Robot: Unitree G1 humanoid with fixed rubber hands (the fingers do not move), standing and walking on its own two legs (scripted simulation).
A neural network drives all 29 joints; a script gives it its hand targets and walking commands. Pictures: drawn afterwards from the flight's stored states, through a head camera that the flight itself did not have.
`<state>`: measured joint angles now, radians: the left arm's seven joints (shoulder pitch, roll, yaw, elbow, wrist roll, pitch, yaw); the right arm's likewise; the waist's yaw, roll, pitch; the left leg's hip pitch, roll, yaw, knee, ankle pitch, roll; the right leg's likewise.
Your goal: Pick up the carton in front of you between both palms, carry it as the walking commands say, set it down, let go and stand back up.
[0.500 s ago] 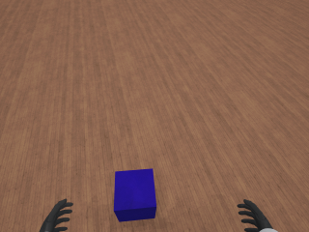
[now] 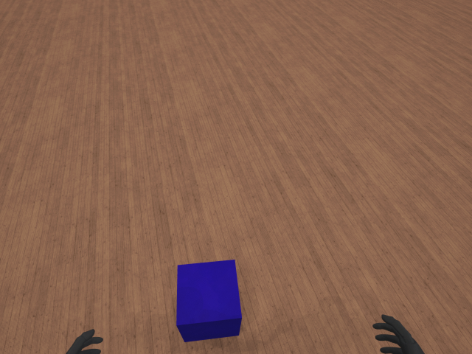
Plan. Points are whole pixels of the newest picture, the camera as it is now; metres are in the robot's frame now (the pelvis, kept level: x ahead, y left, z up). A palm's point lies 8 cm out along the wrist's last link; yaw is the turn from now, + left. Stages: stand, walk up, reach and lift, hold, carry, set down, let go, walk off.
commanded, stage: stand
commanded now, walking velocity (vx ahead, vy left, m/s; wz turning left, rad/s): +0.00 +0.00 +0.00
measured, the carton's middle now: (209, 301) +0.40 +0.08 -0.65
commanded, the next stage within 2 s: none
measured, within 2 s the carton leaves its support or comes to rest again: neither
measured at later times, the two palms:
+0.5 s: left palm out of the picture +0.07 +0.30 -0.10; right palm out of the picture +0.09 -0.30 -0.09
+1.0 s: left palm out of the picture +0.05 +0.31 -0.10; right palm out of the picture +0.08 -0.31 -0.09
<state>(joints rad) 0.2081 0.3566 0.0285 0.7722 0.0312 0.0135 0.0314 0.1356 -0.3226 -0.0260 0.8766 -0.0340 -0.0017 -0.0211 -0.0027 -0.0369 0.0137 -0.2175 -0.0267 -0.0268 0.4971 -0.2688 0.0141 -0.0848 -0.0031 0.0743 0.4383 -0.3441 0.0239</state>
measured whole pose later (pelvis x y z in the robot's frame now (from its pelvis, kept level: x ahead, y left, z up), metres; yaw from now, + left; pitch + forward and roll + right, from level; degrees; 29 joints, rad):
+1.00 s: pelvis -0.02 -0.01 +0.00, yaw +2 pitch -2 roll +0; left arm 0.17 0.39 0.02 0.97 0.02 0.00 0.02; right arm 0.11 -0.37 0.00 1.04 -0.02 0.00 -0.02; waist 0.00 -0.02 0.03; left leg -0.20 -0.03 -0.07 0.44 -0.20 0.00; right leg -0.05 0.00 0.03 0.37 -0.29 0.02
